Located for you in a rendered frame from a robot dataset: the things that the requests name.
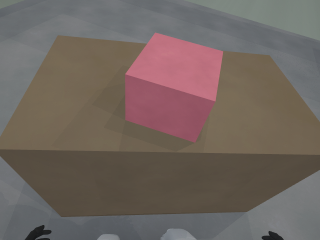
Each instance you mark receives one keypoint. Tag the robot right thigh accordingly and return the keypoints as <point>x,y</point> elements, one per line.
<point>177,234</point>

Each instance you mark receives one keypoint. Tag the robot left hand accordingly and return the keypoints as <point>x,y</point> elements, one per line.
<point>37,232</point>

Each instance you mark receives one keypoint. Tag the pedestal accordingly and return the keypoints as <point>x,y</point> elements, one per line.
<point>70,141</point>

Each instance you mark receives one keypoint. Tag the carton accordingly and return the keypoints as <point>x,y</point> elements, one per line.
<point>172,86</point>

